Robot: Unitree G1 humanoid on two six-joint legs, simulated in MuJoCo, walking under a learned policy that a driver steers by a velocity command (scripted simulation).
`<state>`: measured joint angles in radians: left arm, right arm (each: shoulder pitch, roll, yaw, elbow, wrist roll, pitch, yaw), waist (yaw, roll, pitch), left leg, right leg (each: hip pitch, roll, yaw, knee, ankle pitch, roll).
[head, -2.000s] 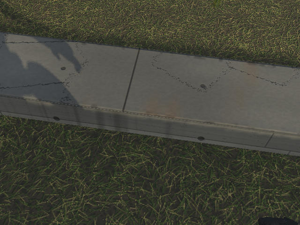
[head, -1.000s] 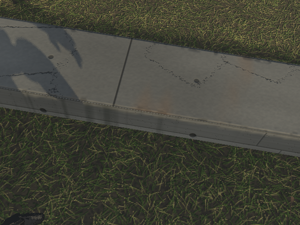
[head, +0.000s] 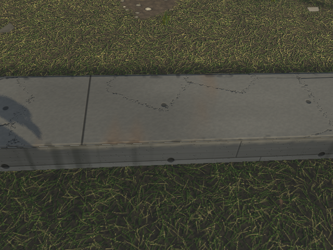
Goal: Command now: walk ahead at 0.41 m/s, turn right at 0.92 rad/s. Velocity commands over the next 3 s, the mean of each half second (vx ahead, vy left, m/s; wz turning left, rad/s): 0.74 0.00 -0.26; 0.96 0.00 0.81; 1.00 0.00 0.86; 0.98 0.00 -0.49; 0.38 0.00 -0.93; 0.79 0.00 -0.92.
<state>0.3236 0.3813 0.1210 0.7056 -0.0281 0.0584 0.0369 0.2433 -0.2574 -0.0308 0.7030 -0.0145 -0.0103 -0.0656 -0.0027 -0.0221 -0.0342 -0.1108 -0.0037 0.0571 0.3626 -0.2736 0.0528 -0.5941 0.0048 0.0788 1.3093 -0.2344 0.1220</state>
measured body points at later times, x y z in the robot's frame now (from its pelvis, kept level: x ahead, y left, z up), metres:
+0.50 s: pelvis +0.14 -0.16 -0.01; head +0.16 -0.18 +0.44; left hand +0.30 +0.09 -0.11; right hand +0.13 -0.43 -0.15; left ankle +0.11 +0.02 -0.64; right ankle +0.10 -0.24 -0.75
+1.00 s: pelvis +0.52 -0.16 -0.03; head +0.54 -0.17 +0.42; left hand +0.64 +0.11 -0.10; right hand +0.61 -0.44 -0.16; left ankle +0.49 -0.17 -0.75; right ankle +0.56 -0.35 -0.65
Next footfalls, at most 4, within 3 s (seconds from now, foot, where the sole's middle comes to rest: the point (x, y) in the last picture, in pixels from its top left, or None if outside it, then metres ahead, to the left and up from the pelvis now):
0.36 right None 0.14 -0.25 -0.78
0.84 left None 0.53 -0.16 -0.78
1.20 right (222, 185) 0.86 -0.27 -0.78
1.52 left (123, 134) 1.02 0.20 -0.62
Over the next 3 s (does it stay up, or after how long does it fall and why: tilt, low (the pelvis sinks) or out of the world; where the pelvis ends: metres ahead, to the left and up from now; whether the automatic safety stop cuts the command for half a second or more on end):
stays up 1.71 0.49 0.01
